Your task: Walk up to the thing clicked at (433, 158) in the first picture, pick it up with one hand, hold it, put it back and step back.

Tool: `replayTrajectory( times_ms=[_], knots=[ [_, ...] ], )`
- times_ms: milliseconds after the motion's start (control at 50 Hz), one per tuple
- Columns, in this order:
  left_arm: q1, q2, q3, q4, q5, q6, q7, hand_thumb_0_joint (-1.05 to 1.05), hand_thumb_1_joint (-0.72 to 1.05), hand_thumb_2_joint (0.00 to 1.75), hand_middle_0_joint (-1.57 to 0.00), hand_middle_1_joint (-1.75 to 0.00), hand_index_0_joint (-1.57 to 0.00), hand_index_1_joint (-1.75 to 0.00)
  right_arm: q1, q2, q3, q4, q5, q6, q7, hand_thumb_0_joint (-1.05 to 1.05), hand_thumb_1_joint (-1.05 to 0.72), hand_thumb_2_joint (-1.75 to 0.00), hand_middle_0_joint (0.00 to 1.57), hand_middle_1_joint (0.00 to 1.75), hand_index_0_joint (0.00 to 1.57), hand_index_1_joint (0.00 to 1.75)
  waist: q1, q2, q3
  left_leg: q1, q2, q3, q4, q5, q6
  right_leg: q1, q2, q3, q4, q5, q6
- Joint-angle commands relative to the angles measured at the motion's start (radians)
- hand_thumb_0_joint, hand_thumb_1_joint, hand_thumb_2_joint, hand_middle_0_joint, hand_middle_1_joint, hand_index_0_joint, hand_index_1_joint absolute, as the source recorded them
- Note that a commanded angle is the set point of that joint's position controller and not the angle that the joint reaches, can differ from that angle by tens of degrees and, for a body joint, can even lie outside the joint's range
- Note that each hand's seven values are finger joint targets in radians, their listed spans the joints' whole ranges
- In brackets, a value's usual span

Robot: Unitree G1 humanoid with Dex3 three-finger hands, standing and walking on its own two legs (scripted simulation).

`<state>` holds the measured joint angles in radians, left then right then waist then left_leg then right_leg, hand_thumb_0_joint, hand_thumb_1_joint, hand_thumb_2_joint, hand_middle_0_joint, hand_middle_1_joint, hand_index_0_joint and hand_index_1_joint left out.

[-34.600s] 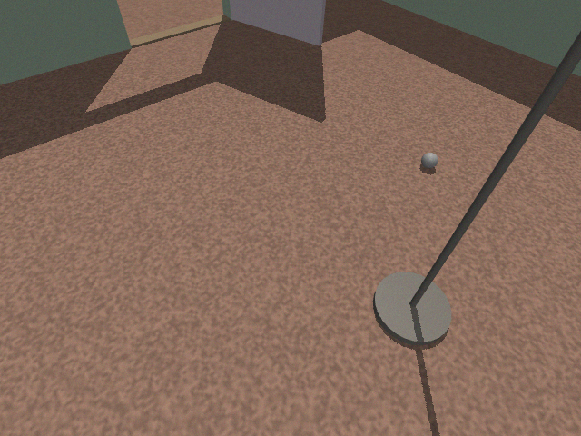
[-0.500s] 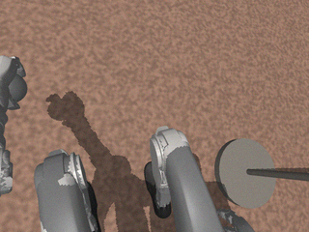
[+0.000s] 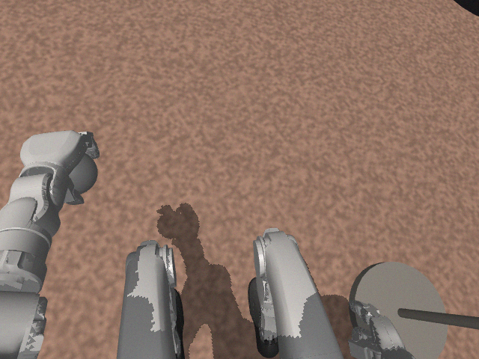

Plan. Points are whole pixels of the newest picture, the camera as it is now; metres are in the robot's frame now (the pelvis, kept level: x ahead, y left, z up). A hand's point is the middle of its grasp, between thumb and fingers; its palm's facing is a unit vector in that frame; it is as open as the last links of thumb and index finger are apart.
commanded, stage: lift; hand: left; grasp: from above
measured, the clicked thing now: (72, 172) +0.45 +0.26 -0.11
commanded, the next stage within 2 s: hold in 0.98 s
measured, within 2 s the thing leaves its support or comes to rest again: neither
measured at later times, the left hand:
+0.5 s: hand (3, 174) +0.36 +0.24 +0.10, palm faces -0.46 -0.10 -0.88, open 10.2 cm
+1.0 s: hand out of the picture +0.38 +0.23 +0.18, palm faces -0.45 -0.11 -0.88, open 10.2 cm
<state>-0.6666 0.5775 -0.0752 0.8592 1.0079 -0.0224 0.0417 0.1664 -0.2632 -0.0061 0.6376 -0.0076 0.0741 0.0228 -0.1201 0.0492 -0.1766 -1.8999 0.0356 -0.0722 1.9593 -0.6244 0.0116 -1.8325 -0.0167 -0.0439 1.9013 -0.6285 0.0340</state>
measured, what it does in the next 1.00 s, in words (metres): rises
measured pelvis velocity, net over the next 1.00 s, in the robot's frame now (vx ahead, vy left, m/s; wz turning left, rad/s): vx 0.07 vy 0.00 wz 0.04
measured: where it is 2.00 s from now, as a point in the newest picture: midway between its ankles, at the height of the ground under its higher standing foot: (219, 337)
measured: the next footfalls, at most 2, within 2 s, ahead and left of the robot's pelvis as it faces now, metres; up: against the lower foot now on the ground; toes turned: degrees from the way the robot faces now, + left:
none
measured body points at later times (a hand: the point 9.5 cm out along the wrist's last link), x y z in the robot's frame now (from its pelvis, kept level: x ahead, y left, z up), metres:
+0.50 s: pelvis +0.02 +0.00 +0.18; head +0.10 +0.01 +0.62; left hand +0.38 +0.24 +0.15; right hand +0.13 -0.26 +0.06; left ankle +0.09 +0.12 -0.44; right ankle +0.10 -0.14 -0.44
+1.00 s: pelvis +0.07 +0.00 +0.26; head +0.12 +0.00 +0.71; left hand +0.40 +0.24 +0.23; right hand +0.16 -0.26 +0.14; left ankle +0.09 +0.12 -0.44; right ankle +0.10 -0.14 -0.44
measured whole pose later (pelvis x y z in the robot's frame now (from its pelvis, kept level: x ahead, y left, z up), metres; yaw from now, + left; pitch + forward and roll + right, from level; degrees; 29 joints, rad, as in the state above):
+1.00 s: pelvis +0.07 +0.00 +0.26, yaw +2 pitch +10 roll -1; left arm -0.36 0.37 -0.20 0.87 0.97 0.04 0.14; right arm 0.26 -0.24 -0.04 0.75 0.03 0.00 -0.05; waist -0.06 0.03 -0.08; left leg -0.66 0.04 0.03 0.86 -0.38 0.00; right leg -0.64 -0.01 0.00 0.83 -0.37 0.03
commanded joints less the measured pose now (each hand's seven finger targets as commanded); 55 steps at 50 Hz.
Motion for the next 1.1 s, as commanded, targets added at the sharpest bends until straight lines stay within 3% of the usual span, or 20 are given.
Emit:
replayTrajectory(
  times_ms=[0,60,140,160,240,260,340,400,500,540,620,760,800,820,960,980,1080],
  knots=[
    [-0.325,0.246,0.083,-0.279,-0.013,0.017,0.037,0.0,0.6,0.94,-0.92,-0.87,-0.95,-0.85,0.139,-0.189,-0.077,-0.045,0.013,-0.016,-0.028,0.0,-0.89,-0.9,0.2,0.3,0.2,0.3,-0.011,0.172,-0.64,0.656,-0.017,-0.008,-0.405,0.121,0.012,0.404,0.04,-0.037,-0.324,0.171,-0.056],
    [-0.257,0.217,0.073,-0.288,-0.026,0.029,0.033,0.0,0.62,0.96,-0.95,-0.86,-0.97,-0.84,0.109,-0.174,-0.072,-0.046,0.02,-0.016,-0.041,0.0,-0.89,-0.9,0.2,0.3,0.2,0.3,-0.001,0.159,-0.574,0.717,-0.012,-0.014,-0.502,0.064,0.008,0.473,0.042,-0.029,-0.406,0.135,-0.052],
    [-0.166,0.178,0.051,-0.309,-0.026,0.036,0.031,0.0,0.61,0.96,-0.95,-0.88,-0.96,-0.87,0.087,-0.155,-0.066,-0.042,0.031,-0.026,-0.057,0.0,-0.9,-0.9,0.2,0.3,0.2,0.3,0.008,0.128,-0.535,0.798,-0.015,-0.003,-0.589,0.078,0.007,0.583,0.048,-0.018,-0.504,0.141,-0.053],
    [-0.161,0.195,0.061,-0.336,-0.026,0.036,0.035,0.0,0.61,0.97,-0.95,-0.88,-0.96,-0.87,0.082,-0.155,-0.064,-0.045,0.034,-0.029,-0.061,0.0,-0.9,-0.9,0.2,0.3,0.2,0.3,0.017,0.125,-0.538,0.83,-0.016,0.003,-0.616,0.076,0.007,0.626,0.048,-0.012,-0.536,0.139,-0.054],
    [-0.132,0.129,0.022,-0.301,-0.033,0.039,0.044,0.0,0.62,0.97,-0.96,-0.89,-0.97,-0.88,0.079,-0.139,-0.061,-0.024,0.039,-0.049,-0.078,0.0,-0.9,-0.9,0.2,0.3,0.2,0.3,0.001,0.073,-0.41,0.885,-0.014,0.006,-0.712,0.059,0.006,0.702,0.052,0.001,-0.652,0.123,-0.051],
    [-0.122,0.154,0.039,-0.288,-0.032,0.038,0.048,0.0,0.6,0.94,-0.94,-0.89,-0.96,-0.87,0.079,-0.141,-0.059,-0.015,0.042,-0.056,-0.081,0.0,-0.9,-0.9,0.2,0.3,0.2,0.3,0.01,0.075,-0.394,0.902,-0.014,0.002,-0.739,0.057,0.005,0.728,0.051,0.006,-0.672,0.119,-0.051],
    [-0.088,0.102,0.009,-0.248,-0.037,0.026,0.064,0.0,0.57,0.92,-0.91,-0.89,-0.93,-0.87,0.068,-0.132,-0.061,-0.013,0.041,-0.082,-0.09,0.0,-0.9,-0.9,0.2,0.3,0.2,0.3,0.015,0.052,-0.311,0.957,-0.016,0.0,-0.837,0.02,0.005,0.807,0.052,0.021,-0.778,0.088,-0.048],
    [-0.074,0.071,-0.014,-0.234,-0.026,0.02,0.083,0.0,0.55,0.88,-0.9,-0.85,-0.92,-0.83,0.071,-0.123,-0.062,-0.008,0.045,-0.097,-0.091,0.0,-0.9,-0.9,0.2,0.3,0.2,0.3,0.019,0.044,-0.301,1.023,-0.025,0.025,-0.882,0.067,0.001,0.879,0.051,0.04,-0.855,0.102,-0.054],
    [-0.084,0.076,-0.004,-0.222,-0.012,0.023,0.124,0.0,0.54,0.89,-0.88,-0.89,-0.91,-0.86,0.092,-0.124,-0.067,0.013,0.043,-0.115,-0.096,0.0,-0.9,-0.9,0.2,0.3,0.2,0.3,0.034,0.052,-0.303,1.131,-0.03,0.04,-0.962,0.151,-0.003,0.991,0.053,0.045,-0.941,0.175,-0.049],
    [-0.09,0.057,-0.02,-0.209,-0.006,0.028,0.14,0.0,0.57,0.88,-0.91,-0.88,-0.93,-0.86,0.096,-0.122,-0.067,0.018,0.043,-0.117,-0.096,0.0,-0.9,-0.9,0.2,0.3,0.2,0.3,0.032,0.049,-0.288,1.182,-0.029,0.043,-1.001,0.179,-0.006,1.021,0.053,0.041,-0.969,0.203,-0.051],
    [-0.092,0.047,-0.025,-0.193,-0.014,0.039,0.16,0.0,0.6,0.9,-0.94,-0.87,-0.96,-0.85,0.093,-0.12,-0.071,0.026,0.041,-0.121,-0.095,0.0,-0.9,-0.9,0.2,0.3,0.2,0.3,0.039,0.044,-0.255,1.246,-0.031,0.051,-1.068,0.215,-0.009,1.091,0.054,0.044,-1.039,0.235,-0.048],
    [-0.032,0.026,-0.033,-0.148,-0.019,0.063,0.16,0.0,0.63,0.89,-0.95,-0.87,-0.98,-0.84,0.102,-0.124,-0.079,0.023,0.044,-0.118,-0.087,0.0,-0.9,-0.9,0.2,0.3,0.2,0.3,0.055,0.005,-0.233,1.347,-0.039,0.067,-1.152,0.331,-0.008,1.221,0.049,0.046,-1.127,0.344,-0.043],
    [-0.016,-0.005,-0.048,-0.143,-0.022,0.066,0.153,0.0,0.64,0.9,-0.97,-0.87,-0.99,-0.85,0.106,-0.124,-0.08,0.029,0.043,-0.118,-0.084,0.0,-0.9,-0.9,0.2,0.3,0.2,0.3,0.051,0.009,-0.23,1.389,-0.034,0.063,-1.174,0.372,-0.012,1.233,0.05,0.04,-1.137,0.379,-0.044],
    [-0.054,0.013,-0.04,-0.176,-0.024,0.063,0.153,0.0,0.66,0.89,-0.96,-0.89,-0.99,-0.86,0.108,-0.125,-0.083,0.026,0.043,-0.116,-0.086,0.0,-0.9,-0.9,0.2,0.3,0.2,0.3,0.059,0.015,-0.241,1.408,-0.034,0.062,-1.186,0.392,-0.012,1.257,0.051,0.041,-1.153,0.398,-0.043],
    [-0.031,0.006,-0.044,-0.189,-0.025,0.055,0.139,0.0,0.69,0.92,-0.99,-0.9,-1.03,-0.86,0.105,-0.126,-0.088,0.017,0.044,-0.109,-0.082,0.0,-0.9,-0.9,0.2,0.3,0.2,0.3,0.06,0.01,-0.23,1.499,-0.038,0.075,-1.246,0.485,-0.014,1.341,0.049,0.04,-1.214,0.478,-0.041],
    [-0.03,0.015,-0.037,-0.202,-0.023,0.052,0.14,0.0,0.69,0.94,-1.0,-0.9,-1.03,-0.87,0.106,-0.128,-0.09,0.015,0.044,-0.107,-0.082,0.0,-0.9,-0.9,0.2,0.3,0.2,0.3,0.07,0.006,-0.234,1.518,-0.038,0.075,-1.259,0.493,-0.013,1.354,0.049,0.038,-1.227,0.483,-0.041],
    [-0.021,0.003,-0.04,-0.201,-0.014,0.052,0.14,0.0,0.7,0.93,-0.99,-0.88,-1.03,-0.85,0.108,-0.128,-0.093,0.024,0.045,-0.1,-0.079,0.0,-0.9,-0.9,0.2,0.3,0.2,0.3,0.064,0.009,-0.212,1.57,-0.035,0.075,-1.295,0.558,-0.02,1.377,0.052,0.034,-1.252,0.528,-0.043]
  ],
)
